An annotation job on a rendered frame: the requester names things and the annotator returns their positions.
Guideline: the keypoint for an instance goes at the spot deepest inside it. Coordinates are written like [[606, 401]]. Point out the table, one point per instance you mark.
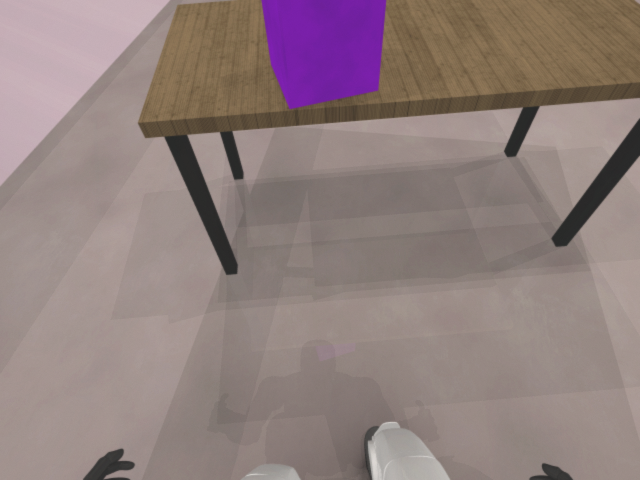
[[214, 74]]

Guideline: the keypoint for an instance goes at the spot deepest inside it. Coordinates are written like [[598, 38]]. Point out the right robot thigh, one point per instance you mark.
[[398, 454]]

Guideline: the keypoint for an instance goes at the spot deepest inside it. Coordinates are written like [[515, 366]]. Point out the robot right shin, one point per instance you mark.
[[387, 425]]

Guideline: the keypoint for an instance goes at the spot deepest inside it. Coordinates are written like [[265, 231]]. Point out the left robot hand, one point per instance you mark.
[[109, 464]]

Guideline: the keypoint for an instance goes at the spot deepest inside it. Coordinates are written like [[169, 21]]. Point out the carton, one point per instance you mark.
[[323, 50]]

